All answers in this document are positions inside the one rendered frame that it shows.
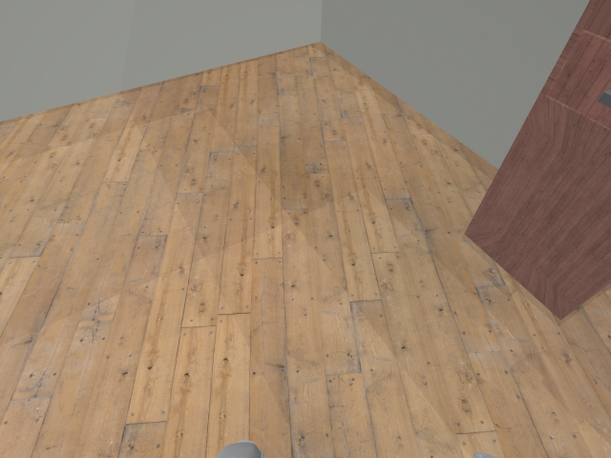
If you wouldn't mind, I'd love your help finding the cabinet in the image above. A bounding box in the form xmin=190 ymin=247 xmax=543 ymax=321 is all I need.
xmin=464 ymin=0 xmax=611 ymax=320

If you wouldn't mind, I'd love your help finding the drawer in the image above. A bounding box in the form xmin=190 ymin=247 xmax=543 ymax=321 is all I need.
xmin=548 ymin=31 xmax=611 ymax=129

